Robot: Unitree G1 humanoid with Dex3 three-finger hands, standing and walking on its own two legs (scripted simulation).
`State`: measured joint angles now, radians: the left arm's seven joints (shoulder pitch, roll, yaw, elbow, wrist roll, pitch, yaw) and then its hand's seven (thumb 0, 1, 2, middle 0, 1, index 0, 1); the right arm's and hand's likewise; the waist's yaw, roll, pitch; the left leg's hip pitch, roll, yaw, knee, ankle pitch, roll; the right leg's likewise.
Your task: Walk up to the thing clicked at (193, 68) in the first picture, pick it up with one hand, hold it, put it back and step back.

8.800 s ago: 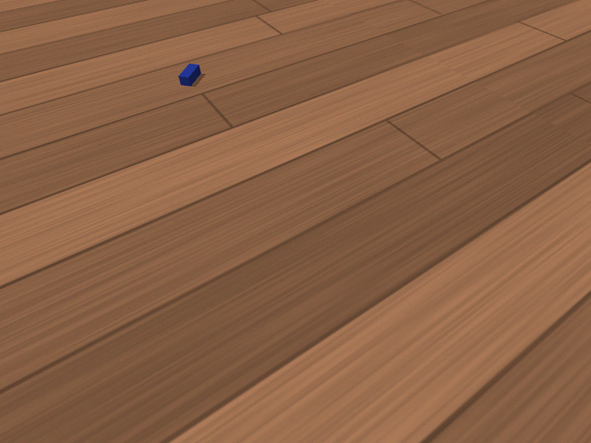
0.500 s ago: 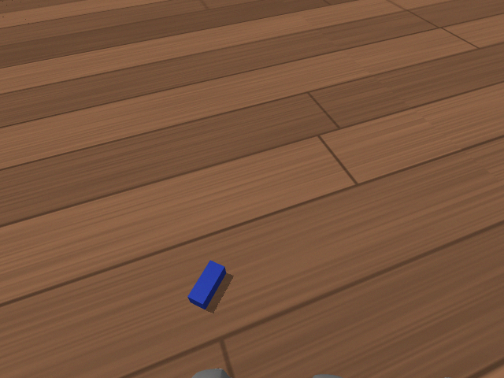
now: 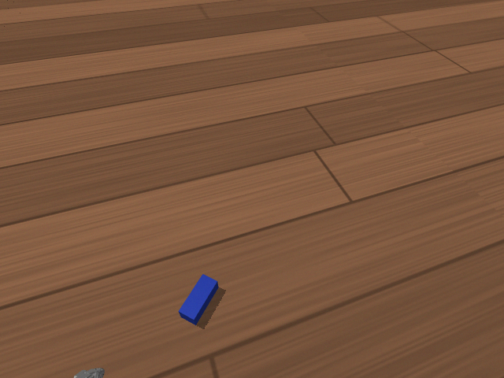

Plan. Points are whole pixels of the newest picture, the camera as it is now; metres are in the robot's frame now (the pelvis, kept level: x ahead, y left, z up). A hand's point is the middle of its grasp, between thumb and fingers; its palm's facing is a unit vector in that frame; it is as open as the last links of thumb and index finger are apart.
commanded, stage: walk up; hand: left
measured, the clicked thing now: (199, 298) +0.53 +0.22 -0.74
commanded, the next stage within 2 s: stand in 0.92 s
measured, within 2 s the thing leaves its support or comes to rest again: neither
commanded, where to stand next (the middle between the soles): +0.05 -0.02 m, yaw -1 degrees
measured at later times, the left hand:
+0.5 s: hand out of the picture +0.08 +0.27 -0.15, palm faces +0.03 -0.93 -0.36, open 7.4 cm
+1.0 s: hand out of the picture +0.09 +0.26 -0.14, palm faces +0.04 -0.94 -0.34, open 7.4 cm
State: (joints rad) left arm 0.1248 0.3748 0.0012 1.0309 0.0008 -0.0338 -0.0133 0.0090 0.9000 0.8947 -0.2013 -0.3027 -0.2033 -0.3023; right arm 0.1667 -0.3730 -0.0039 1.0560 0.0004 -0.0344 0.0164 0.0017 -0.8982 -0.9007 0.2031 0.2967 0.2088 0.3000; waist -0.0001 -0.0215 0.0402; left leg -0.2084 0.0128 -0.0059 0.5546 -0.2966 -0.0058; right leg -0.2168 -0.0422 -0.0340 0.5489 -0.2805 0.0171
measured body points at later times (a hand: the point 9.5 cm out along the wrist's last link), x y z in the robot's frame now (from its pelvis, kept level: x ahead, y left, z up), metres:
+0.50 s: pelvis +0.01 +0.00 +0.00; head +0.02 +0.00 +0.45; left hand +0.08 +0.31 -0.12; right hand +0.11 -0.30 -0.12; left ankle +0.00 +0.13 -0.73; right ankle +0.01 -0.13 -0.73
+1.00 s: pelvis +0.01 +0.00 +0.01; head +0.02 +0.00 +0.46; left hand +0.09 +0.31 -0.12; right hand +0.12 -0.30 -0.12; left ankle +0.00 +0.13 -0.73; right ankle +0.01 -0.13 -0.73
